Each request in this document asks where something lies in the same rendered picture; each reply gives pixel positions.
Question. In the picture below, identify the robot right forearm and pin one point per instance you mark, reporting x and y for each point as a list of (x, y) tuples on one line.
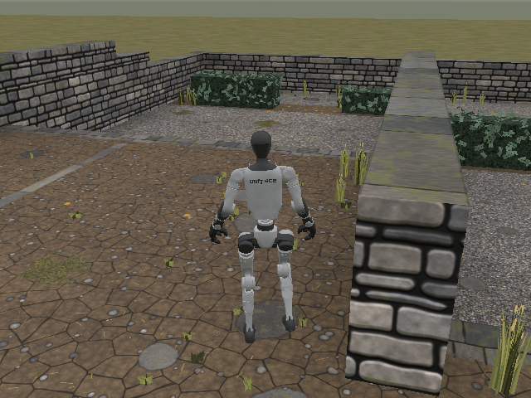
[(305, 215)]

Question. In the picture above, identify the left robot hand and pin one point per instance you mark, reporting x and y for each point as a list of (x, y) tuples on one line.
[(214, 232)]

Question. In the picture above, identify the left robot upper arm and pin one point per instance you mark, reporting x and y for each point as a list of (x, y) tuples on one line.
[(232, 189)]

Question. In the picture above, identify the right robot shin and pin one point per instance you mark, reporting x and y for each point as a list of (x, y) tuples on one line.
[(286, 287)]

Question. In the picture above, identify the right robot upper arm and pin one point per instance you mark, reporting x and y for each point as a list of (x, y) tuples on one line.
[(288, 173)]

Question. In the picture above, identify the right robot foot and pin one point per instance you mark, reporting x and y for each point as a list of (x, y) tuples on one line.
[(289, 325)]

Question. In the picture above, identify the robot left forearm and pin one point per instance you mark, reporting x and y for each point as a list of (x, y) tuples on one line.
[(220, 218)]

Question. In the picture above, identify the right robot hand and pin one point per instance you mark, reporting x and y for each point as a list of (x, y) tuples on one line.
[(311, 229)]

